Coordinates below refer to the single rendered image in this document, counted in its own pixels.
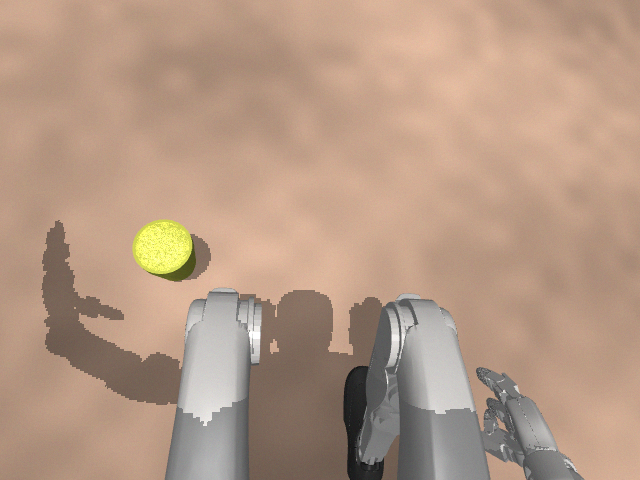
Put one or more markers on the right robot arm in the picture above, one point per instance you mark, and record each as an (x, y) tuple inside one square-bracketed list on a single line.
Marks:
[(549, 465)]

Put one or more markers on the cup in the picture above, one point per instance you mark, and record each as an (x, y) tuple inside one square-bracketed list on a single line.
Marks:
[(164, 248)]

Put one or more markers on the right robot hand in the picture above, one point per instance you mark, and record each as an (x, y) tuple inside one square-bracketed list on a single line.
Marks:
[(522, 418)]

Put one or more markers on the right robot foot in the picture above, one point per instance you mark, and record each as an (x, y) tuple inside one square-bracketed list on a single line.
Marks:
[(355, 403)]

